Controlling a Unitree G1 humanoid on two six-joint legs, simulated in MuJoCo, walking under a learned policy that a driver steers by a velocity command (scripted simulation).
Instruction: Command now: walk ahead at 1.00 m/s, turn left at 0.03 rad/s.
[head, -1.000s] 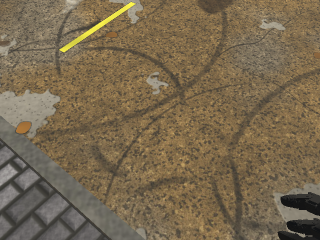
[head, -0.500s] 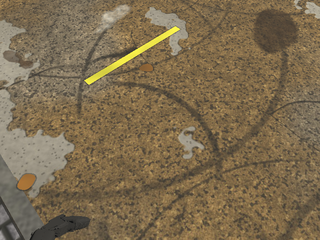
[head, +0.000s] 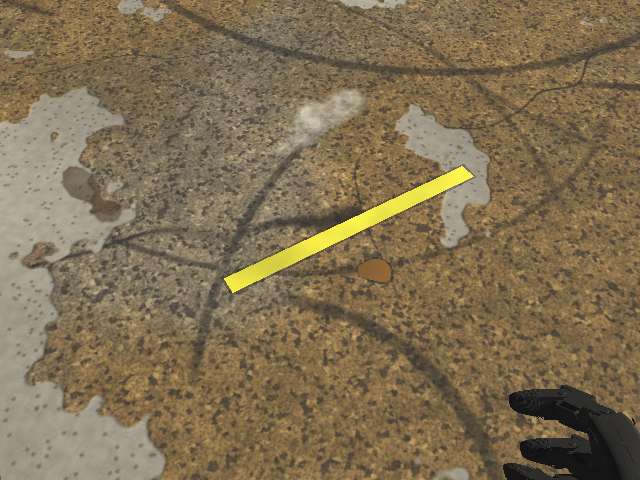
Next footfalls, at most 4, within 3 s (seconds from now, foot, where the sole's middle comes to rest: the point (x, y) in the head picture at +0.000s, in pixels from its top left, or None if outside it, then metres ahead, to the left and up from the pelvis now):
0.02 left None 0.23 0.09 -0.75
0.46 right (400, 370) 0.68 -0.10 -0.75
0.86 left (307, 237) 1.03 0.14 -0.75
1.30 right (406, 269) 0.96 -0.11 -0.75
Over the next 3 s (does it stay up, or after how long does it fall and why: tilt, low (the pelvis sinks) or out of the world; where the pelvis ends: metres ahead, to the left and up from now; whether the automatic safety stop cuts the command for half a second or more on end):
stays up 1.02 -0.02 0.02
